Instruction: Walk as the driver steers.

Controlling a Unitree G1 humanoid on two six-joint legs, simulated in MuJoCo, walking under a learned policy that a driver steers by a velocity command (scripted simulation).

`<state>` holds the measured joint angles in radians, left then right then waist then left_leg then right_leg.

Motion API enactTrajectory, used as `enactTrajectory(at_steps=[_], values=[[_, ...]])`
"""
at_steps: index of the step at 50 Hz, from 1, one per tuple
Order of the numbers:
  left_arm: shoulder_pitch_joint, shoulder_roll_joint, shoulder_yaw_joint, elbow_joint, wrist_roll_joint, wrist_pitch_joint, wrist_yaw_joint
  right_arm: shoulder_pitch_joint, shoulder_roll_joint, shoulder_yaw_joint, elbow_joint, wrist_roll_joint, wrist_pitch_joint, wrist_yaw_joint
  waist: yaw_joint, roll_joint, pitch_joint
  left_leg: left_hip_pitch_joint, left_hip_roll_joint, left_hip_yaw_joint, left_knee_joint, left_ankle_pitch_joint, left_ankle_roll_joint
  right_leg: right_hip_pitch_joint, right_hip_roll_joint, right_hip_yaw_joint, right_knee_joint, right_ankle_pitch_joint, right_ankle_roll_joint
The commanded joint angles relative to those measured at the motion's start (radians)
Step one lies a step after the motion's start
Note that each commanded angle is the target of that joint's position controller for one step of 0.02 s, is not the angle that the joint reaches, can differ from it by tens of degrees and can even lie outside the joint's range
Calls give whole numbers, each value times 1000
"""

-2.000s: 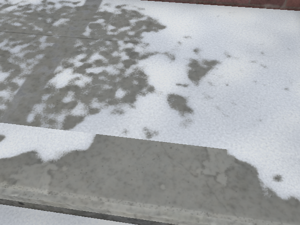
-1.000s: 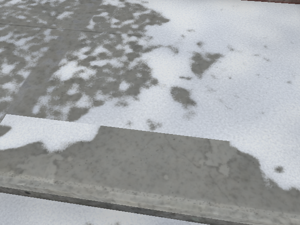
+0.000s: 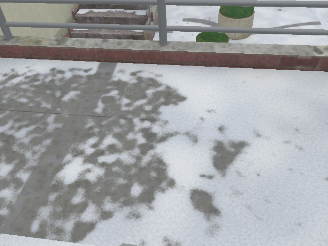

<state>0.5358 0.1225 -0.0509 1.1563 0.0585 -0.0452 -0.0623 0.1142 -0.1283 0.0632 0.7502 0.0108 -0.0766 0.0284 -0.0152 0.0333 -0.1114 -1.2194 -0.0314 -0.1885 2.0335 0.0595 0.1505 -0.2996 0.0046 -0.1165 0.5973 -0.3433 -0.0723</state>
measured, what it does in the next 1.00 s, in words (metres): climbs: left foot 0.16 m higher, then right foot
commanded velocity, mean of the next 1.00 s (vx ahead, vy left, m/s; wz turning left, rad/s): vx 0.50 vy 0.00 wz -0.10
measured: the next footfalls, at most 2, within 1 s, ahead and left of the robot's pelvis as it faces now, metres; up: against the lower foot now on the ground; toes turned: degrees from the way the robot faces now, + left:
left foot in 0.28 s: +0.35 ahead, +0.14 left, +0.16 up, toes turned +7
right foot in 0.94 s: +0.67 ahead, -0.10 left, +0.16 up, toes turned -11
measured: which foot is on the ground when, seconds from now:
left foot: up 0.00-0.26, down 0.28-0.92, up 0.94-1.00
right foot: down 0.00-0.32, up 0.34-0.92, down 0.94-1.00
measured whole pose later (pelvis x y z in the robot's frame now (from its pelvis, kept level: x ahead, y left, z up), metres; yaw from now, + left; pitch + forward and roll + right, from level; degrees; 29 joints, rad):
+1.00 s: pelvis +0.56 -0.01 +0.15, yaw -9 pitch +3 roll +0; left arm 0.10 0.25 0.05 0.79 -0.01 -0.06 -0.05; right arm 0.38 -0.24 -0.02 0.96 0.00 -0.11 0.00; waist -0.03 0.00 0.02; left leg -0.18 0.05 0.05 1.09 -0.46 -0.01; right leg -0.48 0.05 -0.07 0.61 -0.18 -0.12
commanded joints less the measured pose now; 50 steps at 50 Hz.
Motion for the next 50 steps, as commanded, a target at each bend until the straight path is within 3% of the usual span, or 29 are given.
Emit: enactTrajectory(at_steps=[1,3,6,7,9,10,12,14,15,16,17,18,19,20,21,22,24,26,28,32,36,40,43,45,46,47,48,49,50], values=[[-43,38,-11,-58,-14,-42,8,47,93,49,-3,-4,24,-24,-23,-118,165,-151,17,105,173,7,-47,-143,-192,214,-284,56,-101],[67,52,-3,-38,-24,-29,29,-48,92,60,-51,7,12,-21,35,-128,175,-372,53,81,173,-60,-60,103,-230,282,-271,69,-79],[168,43,-5,-41,-36,2,74,-278,71,79,-174,14,-8,2,107,-122,167,-426,144,197,-113,-68,-108,211,-251,340,-356,69,-68],[165,68,1,-58,-39,4,89,-335,61,87,-196,8,-6,13,122,-106,161,-316,165,317,-229,-82,-129,161,-264,329,-461,98,-99],[228,80,19,-31,-77,12,123,-447,78,101,-249,9,-2,19,142,-107,166,-132,212,323,-456,-222,-123,221,-302,305,-609,241,-110],[173,90,21,-43,-89,0,113,-418,62,94,-234,27,-5,37,101,-158,177,91,200,372,-677,-293,-89,190,-293,218,-641,417,-112],[230,144,20,-25,-57,-13,85,-318,18,58,-218,15,-21,47,18,-252,32,529,22,506,-756,-470,-22,230,-264,96,-461,1362,-120],[154,238,43,-42,-31,-12,84,-48,-118,-17,-147,24,-19,41,-157,-384,-89,698,-12,356,-957,-506,43,432,-276,97,-171,1821,-99],[100,223,51,-85,-27,-29,79,167,-176,-47,-59,2,-13,42,-208,-295,-228,1038,117,47,-1015,-459,118,174,-233,109,71,1766,-90],[113,138,41,-104,-46,-62,68,345,-290,-98,4,-40,10,25,-221,24,-383,1336,274,-440,-1395,-754,228,-105,-63,171,404,1243,-56],[24,79,41,-104,-36,-88,39,369,-309,-106,54,-49,36,-5,-211,190,-391,1331,410,-804,-1776,-804,254,-268,94,264,934,288,-25],[-50,28,52,-167,-57,-104,2,280,-188,-66,92,-52,34,-2,-121,134,-240,1141,429,-752,-1795,-735,169,-399,86,422,1299,229,-41],[-197,-3,38,-273,-72,-93,-8,202,-58,-32,118,-42,24,14,-58,81,-60,950,402,-529,-1709,-688,95,-520,49,355,1419,225,-84],[-280,-1,35,-339,-72,-74,3,143,3,-25,157,-42,6,28,-7,-20,78,798,355,-287,-1665,-547,39,-564,18,332,1418,224,-127],[-234,9,36,-342,-75,-54,12,117,57,-17,191,-49,-10,37,55,-63,95,757,292,-111,-1633,-431,-21,-557,-2,353,1375,250,-157],[-179,-23,18,-338,-80,-40,15,107,59,-25,207,-44,-18,49,111,-76,108,747,233,60,-1593,-323,-73,-554,-10,366,1306,292,-172],[-122,-15,8,-313,-96,-9,39,95,27,-37,202,-43,-31,45,143,-30,139,732,200,206,-1669,-280,-60,-580,-15,335,1141,281,-140],[-201,51,19,-342,-71,0,50,106,4,-27,204,-44,-47,38,139,-9,143,670,155,291,-1761,-173,-50,-523,-14,257,953,387,-96],[-277,90,27,-370,-47,-12,45,163,-63,-34,226,-31,-64,12,114,69,136,682,148,302,-1832,-96,-22,-495,-27,198,796,461,-48],[-453,126,42,-388,-66,-22,30,315,-160,-60,255,-19,-66,-31,16,26,119,1023,233,176,-1899,-75,15,-591,-119,130,484,493,7],[-606,100,48,-421,-92,-29,14,389,-183,-77,260,-20,-39,-39,-54,19,154,1315,322,161,-1909,-88,20,-684,-128,123,238,406,12],[-681,94,53,-441,-95,-27,-1,398,-185,-90,256,-16,-21,-38,-81,21,216,1373,334,250,-1894,-41,15,-594,-96,70,78,311,-6],[-657,116,66,-452,-84,-28,-14,367,-219,-103,244,-12,-17,-39,-52,81,199,1369,321,327,-1785,383,-5,-394,-32,-4,3,230,-49],[-483,175,100,-420,-78,-28,-15,328,-260,-118,223,-7,-6,-45,47,121,89,1365,297,376,-1553,720,-43,-146,51,-49,-50,223,-90],[-325,242,137,-380,-77,-24,-6,314,-270,-121,206,-10,-2,-48,119,97,-2,1268,259,386,-1358,698,-73,95,72,-18,-82,274,-124],[-139,338,171,-349,-67,-15,15,284,-263,-116,156,-26,-11,-52,183,-4,-123,984,209,379,-1055,354,-106,435,-98,236,-45,330,-180],[-142,412,178,-362,-59,-17,20,375,-101,-70,113,-40,-42,-29,68,-280,-241,572,-13,286,-699,-537,-177,736,-353,796,-175,229,-380],[-133,322,161,-362,-62,-18,26,286,-182,-91,104,-1,-81,-17,115,-195,-282,490,10,99,-559,-556,-162,720,-347,868,-283,210,-367],[-188,274,151,-383,-64,-23,33,194,-224,-103,61,22,-102,-13,109,-173,-144,420,62,90,-550,-474,-136,604,-299,699,-278,302,-306]])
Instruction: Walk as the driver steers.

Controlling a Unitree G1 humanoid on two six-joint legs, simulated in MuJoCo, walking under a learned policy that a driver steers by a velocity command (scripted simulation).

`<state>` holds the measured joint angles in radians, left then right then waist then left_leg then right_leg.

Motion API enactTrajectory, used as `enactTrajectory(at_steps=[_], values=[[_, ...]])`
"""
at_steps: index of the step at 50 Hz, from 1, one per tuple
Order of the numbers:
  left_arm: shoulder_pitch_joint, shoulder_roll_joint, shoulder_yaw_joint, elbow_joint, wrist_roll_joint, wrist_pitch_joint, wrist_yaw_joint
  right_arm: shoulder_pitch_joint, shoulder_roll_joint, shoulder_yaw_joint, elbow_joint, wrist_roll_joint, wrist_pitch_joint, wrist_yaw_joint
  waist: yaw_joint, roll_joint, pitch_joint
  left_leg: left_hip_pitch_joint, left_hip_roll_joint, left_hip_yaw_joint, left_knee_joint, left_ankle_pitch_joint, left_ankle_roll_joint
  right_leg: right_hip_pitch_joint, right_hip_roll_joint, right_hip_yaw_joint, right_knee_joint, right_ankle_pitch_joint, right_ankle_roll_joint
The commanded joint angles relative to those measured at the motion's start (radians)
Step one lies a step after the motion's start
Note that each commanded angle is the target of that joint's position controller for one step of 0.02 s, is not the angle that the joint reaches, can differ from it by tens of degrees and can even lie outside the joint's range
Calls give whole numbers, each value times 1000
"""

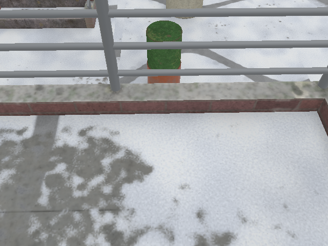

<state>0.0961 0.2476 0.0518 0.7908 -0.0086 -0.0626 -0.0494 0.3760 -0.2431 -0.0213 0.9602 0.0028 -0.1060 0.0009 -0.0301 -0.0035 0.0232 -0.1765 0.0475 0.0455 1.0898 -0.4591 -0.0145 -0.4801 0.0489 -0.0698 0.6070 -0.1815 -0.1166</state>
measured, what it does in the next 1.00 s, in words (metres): walks ahead, turning right: left foot, then right foot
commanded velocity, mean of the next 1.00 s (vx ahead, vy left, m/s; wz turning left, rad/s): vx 0.29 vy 0.00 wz -0.31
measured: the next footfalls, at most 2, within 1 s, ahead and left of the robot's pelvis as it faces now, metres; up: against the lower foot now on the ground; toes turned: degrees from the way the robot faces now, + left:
left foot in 0.40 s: +0.45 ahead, +0.09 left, +0.00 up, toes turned -16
right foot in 0.78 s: +0.40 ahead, -0.16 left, +0.00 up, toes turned -16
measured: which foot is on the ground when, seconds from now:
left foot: up 0.00-0.38, down 0.40-1.00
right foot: down 0.00-0.42, up 0.44-0.76, down 0.78-1.00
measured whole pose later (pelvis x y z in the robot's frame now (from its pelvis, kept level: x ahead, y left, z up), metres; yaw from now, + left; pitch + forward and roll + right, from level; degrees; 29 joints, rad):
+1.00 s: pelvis +0.38 -0.03 +0.01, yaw -18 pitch +0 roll +1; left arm 0.16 0.19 0.05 0.66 0.02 -0.01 0.01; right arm 0.22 -0.20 -0.02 0.81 -0.03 -0.02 0.00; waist -0.03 0.01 -0.01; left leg -0.24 0.02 0.03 0.51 -0.28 -0.02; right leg -0.30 0.00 0.04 0.56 -0.26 0.00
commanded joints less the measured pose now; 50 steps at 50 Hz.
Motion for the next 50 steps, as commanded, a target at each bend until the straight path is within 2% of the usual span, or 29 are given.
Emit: enactTrajectory(at_steps=[1,3,6,9,11,15,16,18,19,20,21,22,23,24,25,26,28,30,33,36,38,39,40,41,42,43,44,46,50], values=[[185,115,37,-41,-2,-10,19,-122,-112,-19,-171,18,-81,6,88,-28,-213,-593,24,-136,332,124,39,628,-300,526,-301,232,-221],[125,73,21,-74,4,-14,22,-133,-114,-33,-207,1,-63,-5,22,24,-137,-522,66,-126,262,185,26,423,-239,413,-347,312,-197],[149,94,24,-88,-5,-18,40,-138,-83,-39,-256,-8,-33,-7,-16,2,-78,-546,85,-113,124,191,-8,311,-208,369,-388,322,-197],[193,138,37,-102,-2,-16,58,-268,-55,-30,-310,-28,-25,-11,14,-16,-31,-499,52,-73,-161,350,-41,185,-147,292,-396,343,-167],[231,153,46,-103,-9,-8,65,-363,-28,-19,-328,-23,-26,-10,56,-52,-35,-414,4,-60,-361,483,-42,159,-110,265,-366,307,-134],[297,146,53,-92,-26,1,75,-463,-80,-34,-360,8,-35,8,92,-88,-35,-385,-25,-109,-546,534,-29,291,-167,384,-310,152,-110],[298,144,55,-94,-28,4,79,-466,-99,-43,-363,6,-38,12,87,-90,-37,-382,-28,-122,-576,514,-16,337,-183,417,-281,140,-100],[269,156,64,-109,-10,10,84,-440,-132,-59,-366,4,-52,7,62,-119,-47,-322,-38,-116,-600,423,5,369,-190,455,-197,180,-77],[252,147,63,-117,-7,15,81,-374,-130,-66,-353,-13,-55,10,30,-113,-74,-233,-63,-75,-644,438,33,371,-157,431,-116,316,-55],[242,101,52,-138,-9,14,76,-277,-145,-77,-336,-32,-59,7,-12,-109,-157,-53,-17,-94,-642,524,76,328,-97,395,25,400,-12],[214,45,28,-177,12,6,74,-95,-209,-89,-323,-49,-54,-3,-84,-22,-319,250,169,-256,-584,788,150,172,-21,306,332,199,48],[407,18,20,-173,-5,-10,70,-34,-266,-106,-283,-60,-35,4,-1,379,-455,563,410,-684,-622,983,364,-158,119,255,671,-460,127],[453,122,34,-127,-8,-8,74,-63,-192,-92,-314,-39,-20,5,-6,288,-469,523,410,-753,-652,839,356,-215,50,322,809,-457,147],[336,162,43,-138,-4,2,73,-121,-116,-69,-332,-40,-2,-5,-31,183,-357,426,363,-579,-647,853,320,-249,23,290,855,-387,167],[252,142,39,-162,7,9,75,-164,-94,-56,-331,-30,10,-13,-13,74,-262,290,313,-455,-653,910,294,-248,-14,239,811,-332,175],[194,119,34,-174,17,17,72,-169,-76,-44,-310,-16,14,-14,-4,16,-189,176,268,-382,-673,949,284,-238,-43,225,739,-308,171],[202,33,9,-178,20,34,63,-212,-75,-37,-283,-30,14,-10,60,61,-139,6,202,-271,-729,966,251,-111,-80,180,525,-281,166],[196,3,1,-163,19,47,70,-263,-95,-41,-277,-37,4,-2,72,114,-158,-88,163,-170,-755,1085,239,32,-68,128,319,-208,168],[180,37,7,-153,21,54,77,-249,-127,-49,-242,-17,1,7,72,168,-212,-104,177,-130,-766,1030,244,156,-70,120,182,-31,158],[123,57,17,-168,23,66,81,-237,-119,-46,-225,-6,6,11,56,152,-187,-127,173,-138,-760,737,224,232,-68,111,46,41,133],[107,59,27,-174,24,69,80,-238,-89,-35,-223,4,16,13,61,146,-149,-163,132,-142,-738,450,170,304,-61,100,-96,88,103],[105,68,30,-189,31,67,78,-200,-49,-21,-210,1,16,16,49,119,-141,-183,93,-129,-722,321,118,351,-98,145,-144,142,82],[82,116,39,-216,33,69,84,-158,-39,-17,-206,-26,18,19,8,12,-137,-233,30,-85,-654,168,62,400,-189,236,-162,232,47],[54,122,35,-230,30,69,87,-87,-27,-15,-199,-30,23,19,-40,-130,-142,-248,-38,-30,-604,101,18,393,-245,285,-182,164,3],[31,79,28,-213,29,65,76,-99,-25,-12,-204,-35,35,11,-34,-210,-129,-128,-16,-39,-624,175,3,242,-219,285,-229,-72,1],[4,41,22,-208,29,61,65,-149,-59,-18,-208,-39,52,6,-20,-173,-57,-87,-11,-33,-621,221,-9,153,-165,253,-241,-124,32],[1,41,20,-209,32,55,60,-169,-77,-26,-210,-42,67,-3,-15,-145,-36,-83,-15,-34,-623,246,-9,136,-144,231,-237,-101,55],[28,59,26,-198,26,41,55,-141,-71,-27,-205,-44,81,-8,-13,-109,-39,-63,-9,-42,-632,263,-6,157,-129,210,-207,-35,67],[44,47,27,-200,24,37,56,-154,-61,-28,-205,-28,73,-6,6,-49,-82,-59,1,-46,-631,330,-3,244,-120,191,-138,151,64]])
